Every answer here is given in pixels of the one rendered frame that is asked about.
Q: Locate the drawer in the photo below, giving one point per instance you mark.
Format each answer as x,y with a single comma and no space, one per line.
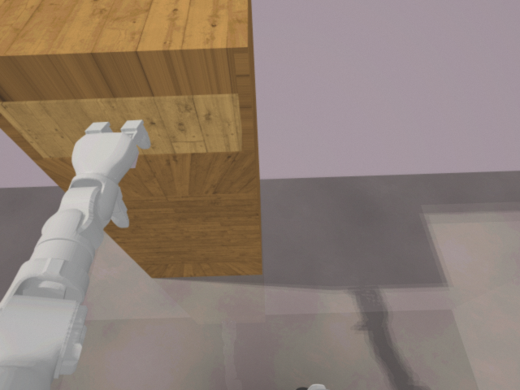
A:
175,124

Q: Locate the cabinet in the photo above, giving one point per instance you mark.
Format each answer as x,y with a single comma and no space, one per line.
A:
190,215

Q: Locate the handle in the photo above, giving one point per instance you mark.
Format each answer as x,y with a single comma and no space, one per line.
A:
135,162

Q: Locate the left robot upper arm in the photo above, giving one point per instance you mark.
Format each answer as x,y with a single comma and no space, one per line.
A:
40,339

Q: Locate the left robot hand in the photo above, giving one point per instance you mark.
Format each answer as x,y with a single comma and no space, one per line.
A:
110,154

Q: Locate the robot left forearm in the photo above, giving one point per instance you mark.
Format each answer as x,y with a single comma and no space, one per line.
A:
60,263

